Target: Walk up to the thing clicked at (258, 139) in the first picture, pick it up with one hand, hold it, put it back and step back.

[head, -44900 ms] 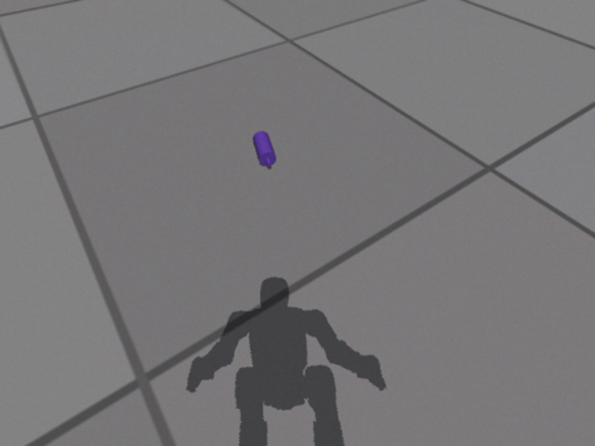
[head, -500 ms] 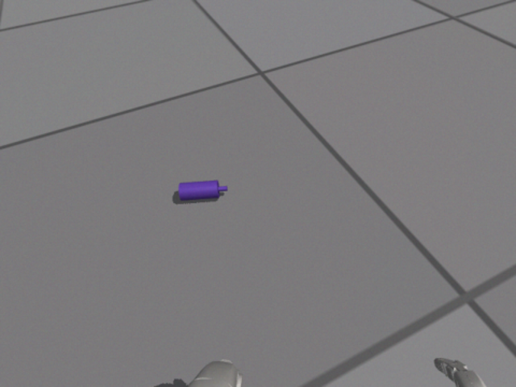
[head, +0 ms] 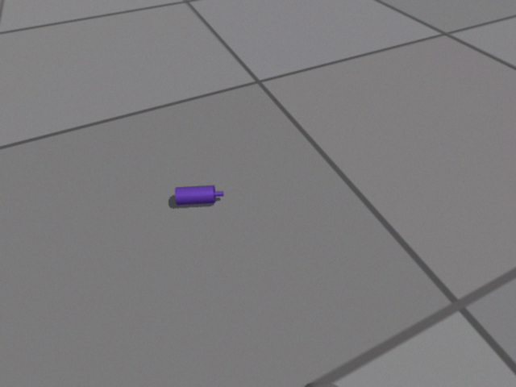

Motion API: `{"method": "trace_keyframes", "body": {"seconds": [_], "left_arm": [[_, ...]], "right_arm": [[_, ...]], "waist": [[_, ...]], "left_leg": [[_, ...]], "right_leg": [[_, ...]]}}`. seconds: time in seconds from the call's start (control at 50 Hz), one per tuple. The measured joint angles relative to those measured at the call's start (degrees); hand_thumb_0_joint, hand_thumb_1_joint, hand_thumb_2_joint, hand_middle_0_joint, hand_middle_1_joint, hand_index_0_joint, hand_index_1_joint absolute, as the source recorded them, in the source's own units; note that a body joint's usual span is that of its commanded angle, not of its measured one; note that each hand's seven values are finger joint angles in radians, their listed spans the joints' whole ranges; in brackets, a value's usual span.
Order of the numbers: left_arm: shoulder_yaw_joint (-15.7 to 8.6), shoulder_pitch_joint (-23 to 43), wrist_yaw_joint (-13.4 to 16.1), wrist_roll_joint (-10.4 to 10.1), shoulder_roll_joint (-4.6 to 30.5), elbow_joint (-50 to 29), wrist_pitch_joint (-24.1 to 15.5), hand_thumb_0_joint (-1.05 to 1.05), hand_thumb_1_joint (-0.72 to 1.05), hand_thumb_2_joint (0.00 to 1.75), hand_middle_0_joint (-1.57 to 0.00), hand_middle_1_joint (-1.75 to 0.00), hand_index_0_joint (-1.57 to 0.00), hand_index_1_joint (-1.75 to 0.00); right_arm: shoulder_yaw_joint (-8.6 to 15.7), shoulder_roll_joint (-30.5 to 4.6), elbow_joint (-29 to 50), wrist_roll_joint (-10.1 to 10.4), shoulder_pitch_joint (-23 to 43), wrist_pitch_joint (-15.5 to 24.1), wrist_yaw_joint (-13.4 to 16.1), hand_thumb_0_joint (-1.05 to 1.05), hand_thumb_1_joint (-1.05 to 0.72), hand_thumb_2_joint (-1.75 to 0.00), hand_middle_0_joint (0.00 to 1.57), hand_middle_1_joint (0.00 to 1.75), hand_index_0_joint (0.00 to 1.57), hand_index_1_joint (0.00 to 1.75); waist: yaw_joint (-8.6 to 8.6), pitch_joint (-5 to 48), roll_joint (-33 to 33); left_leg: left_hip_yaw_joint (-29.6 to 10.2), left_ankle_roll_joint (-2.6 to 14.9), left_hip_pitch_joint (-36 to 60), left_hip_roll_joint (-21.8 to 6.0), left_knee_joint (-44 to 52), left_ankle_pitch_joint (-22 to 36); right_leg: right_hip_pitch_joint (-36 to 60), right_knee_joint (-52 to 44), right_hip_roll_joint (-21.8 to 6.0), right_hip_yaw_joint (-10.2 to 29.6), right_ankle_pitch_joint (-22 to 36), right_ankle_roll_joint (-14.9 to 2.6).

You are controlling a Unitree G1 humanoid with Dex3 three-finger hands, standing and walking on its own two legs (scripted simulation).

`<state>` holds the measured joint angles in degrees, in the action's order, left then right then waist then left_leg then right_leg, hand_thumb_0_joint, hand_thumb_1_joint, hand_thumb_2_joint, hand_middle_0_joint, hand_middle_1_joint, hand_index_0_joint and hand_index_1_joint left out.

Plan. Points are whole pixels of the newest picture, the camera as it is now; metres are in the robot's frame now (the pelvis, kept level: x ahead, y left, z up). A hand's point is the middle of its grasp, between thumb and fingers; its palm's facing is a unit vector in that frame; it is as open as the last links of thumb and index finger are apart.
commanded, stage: step back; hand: left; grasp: from above
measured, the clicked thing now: (200, 194) +1.08 +0.27 -0.71
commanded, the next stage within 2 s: stand in 0.48 s
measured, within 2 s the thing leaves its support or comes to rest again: neither
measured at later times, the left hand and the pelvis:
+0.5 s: hand out of the picture +0.15 +0.30 -0.15, palm faces +0.03 -0.94 -0.35, open 7.4 cm; pelvis +0.05 +0.03 +0.01, yaw +0 degrees
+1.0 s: hand out of the picture +0.13 +0.27 -0.13, palm faces -0.02 -0.94 -0.34, open 7.4 cm; pelvis +0.05 +0.02 +0.03, yaw +0 degrees
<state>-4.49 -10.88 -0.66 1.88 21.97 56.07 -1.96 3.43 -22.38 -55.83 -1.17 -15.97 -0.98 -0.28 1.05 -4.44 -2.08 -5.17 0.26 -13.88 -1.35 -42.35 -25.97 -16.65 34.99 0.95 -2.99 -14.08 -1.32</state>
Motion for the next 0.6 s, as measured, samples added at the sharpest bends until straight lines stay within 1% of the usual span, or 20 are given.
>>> {"method": "trace_keyframes", "body": {"seconds": [0.04,0.06,0.1,0.14,0.2,0.22,0.24,0.26,0.28,0.3,0.34,0.4,0.48,0.6], "left_arm": [[0.4,0.3,-0.1,0.2,-1.0,-0.2,0.0,0.00,0.90,0.89,-0.21,-0.30,-0.20,-0.30],[0.6,0.5,-0.1,0.2,-1.6,-0.3,0.0,0.00,0.90,0.89,-0.21,-0.30,-0.20,-0.30],[1.1,0.7,-0.1,0.2,-2.5,-0.3,-0.1,0.00,0.90,0.89,-0.21,-0.30,-0.20,-0.30],[1.3,1.0,-0.2,0.0,-3.0,-0.1,-0.2,0.00,0.90,0.89,-0.21,-0.30,-0.21,-0.30],[1.6,1.5,-0.1,-0.2,-2.7,0.3,0.0,0.00,0.90,0.89,-0.21,-0.30,-0.21,-0.30],[1.6,1.8,-0.1,-0.4,-2.4,0.4,0.3,0.00,0.90,0.89,-0.21,-0.30,-0.21,-0.30],[1.7,2.1,0.0,-0.6,-2.1,0.6,0.6,0.00,0.90,0.89,-0.21,-0.30,-0.21,-0.30],[1.7,2.5,0.2,-0.8,-1.6,0.8,0.9,0.00,0.90,0.89,-0.21,-0.30,-0.21,-0.30],[1.7,2.8,0.3,-1.1,-1.2,1.0,1.2,0.00,0.90,0.89,-0.21,-0.30,-0.21,-0.30],[1.8,3.0,0.5,-1.5,-1.0,1.2,1.5,0.00,0.90,0.89,-0.21,-0.30,-0.21,-0.30],[1.9,3.5,0.7,-2.0,-0.7,1.8,1.8,0.00,0.90,0.89,-0.21,-0.30,-0.20,-0.30],[2.1,4.6,0.8,-2.1,-0.2,2.7,1.7,0.00,0.90,0.89,-0.21,-0.30,-0.20,-0.30],[2.4,6.1,0.8,-2.1,0.2,3.5,1.5,0.00,0.90,0.89,-0.21,-0.30,-0.20,-0.30],[3.8,6.7,0.5,-2.0,-1.0,6.0,1.3,0.00,0.90,0.89,-0.21,-0.30,-0.20,-0.30]], "right_arm": [[-0.1,0.1,-0.4,0.0,0.4,-0.3,0.3,0.01,-0.90,-0.90,0.20,0.30,0.21,0.30],[-0.1,0.0,-0.5,0.0,0.6,-0.2,0.3,0.01,-0.90,-0.90,0.20,0.30,0.20,0.30],[-0.1,-0.3,-0.6,0.1,1.0,0.2,0.2,0.01,-0.91,-0.90,0.20,0.30,0.20,0.30],[-0.1,-0.5,-0.9,0.1,1.3,0.5,0.0,0.01,-0.91,-0.90,0.20,0.30,0.20,0.30],[-0.3,-0.3,-1.3,-0.1,1.9,0.7,-0.1,0.01,-0.91,-0.90,0.20,0.30,0.20,0.30],[-0.3,-0.2,-1.6,-0.1,2.1,0.9,-0.1,0.01,-0.91,-0.90,0.20,0.30,0.20,0.30],[-0.3,0.0,-1.9,-0.1,2.5,1.1,0.0,0.01,-0.91,-0.90,0.20,0.30,0.20,0.30],[-0.3,0.6,-2.4,-0.2,3.1,1.2,0.2,0.01,-0.91,-0.90,0.20,0.30,0.20,0.30],[-0.4,1.2,-2.8,-0.4,3.7,1.3,0.3,0.01,-0.91,-0.90,0.20,0.30,0.20,0.30],[-0.6,1.7,-3.0,-0.4,4.2,1.4,0.4,0.01,-0.91,-0.90,0.20,0.30,0.20,0.30],[-1.2,2.2,-3.2,-0.2,5.3,1.4,0.3,0.01,-0.91,-0.90,0.20,0.30,0.20,0.30],[-1.8,3.1,-3.8,0.1,7.6,1.3,0.4,0.01,-0.90,-0.90,0.21,0.30,0.21,0.30],[-2.1,3.8,-4.2,0.5,10.5,1.4,0.5,0.01,-0.90,-0.90,0.21,0.30,0.21,0.30],[-2.7,3.5,-5.2,1.1,13.2,2.1,0.2,0.01,-0.90,-0.90,0.21,0.30,0.21,0.30]], "waist": [[-0.84,0.4,0.1],[-1.17,0.4,0.1],[-1.60,0.4,-0.2],[-2.01,0.5,-0.4],[-2.23,0.4,0.0],[-2.12,0.3,0.3],[-2.00,0.1,0.8],[-2.07,-0.5,1.8],[-2.26,-0.8,3.0],[-2.38,-0.8,3.5],[-2.23,-0.7,3.4],[-2.23,-1.1,3.4],[-2.09,-1.4,3.6],[-1.99,-0.5,2.6]], "left_leg": [[0.2,0.35,-2.9,1.7,-6.0,-3.4],[0.6,0.49,-4.0,2.2,-7.8,-3.6],[0.9,0.63,-5.7,2.4,-8.7,-2.4],[1.0,0.50,-6.4,1.9,-7.1,-1.0],[2.2,0.29,-5.3,0.5,-0.6,1.1],[2.8,0.23,-4.3,0.2,2.9,2.9],[3.2,-0.14,-3.1,0.3,6.0,7.2],[3.8,-0.60,-2.3,0.9,7.3,10.5],[4.6,-0.73,-1.7,1.5,7.7,10.8],[5.1,-0.67,-1.6,1.7,7.8,10.3],[5.1,-0.44,-2.0,1.0,7.3,9.3],[5.2,-0.42,-1.6,0.3,7.7,9.0],[5.2,-0.38,-0.9,0.5,9.6,9.8],[5.5,-0.41,2.6,0.7,14.7,11.9]], "right_leg": [[0.2,0.6,-0.5,0.0,-1.4,-0.72],[0.6,0.3,-0.8,0.0,-1.6,-0.86],[1.5,-0.8,-1.3,-0.2,-1.6,-0.61],[2.0,-1.4,-1.6,-0.3,-1.6,-0.16],[2.1,-0.7,-2.3,-0.5,-2.7,0.67],[1.9,0.0,-2.6,-0.6,-3.3,0.98],[1.7,1.1,-3.1,-0.5,-4.2,1.35],[1.6,2.2,-3.8,0.0,-4.9,1.75],[1.6,2.7,-4.5,0.8,-5.3,2.07],[1.5,2.7,-4.6,1.3,-5.3,2.03],[2.0,1.1,-3.8,1.6,-5.0,1.69],[3.2,-1.4,-3.1,1.6,-3.7,2.59],[4.0,-3.4,-3.2,1.6,-2.9,2.84],[7.4,-8.5,-3.4,1.7,-0.8,3.06]]}}
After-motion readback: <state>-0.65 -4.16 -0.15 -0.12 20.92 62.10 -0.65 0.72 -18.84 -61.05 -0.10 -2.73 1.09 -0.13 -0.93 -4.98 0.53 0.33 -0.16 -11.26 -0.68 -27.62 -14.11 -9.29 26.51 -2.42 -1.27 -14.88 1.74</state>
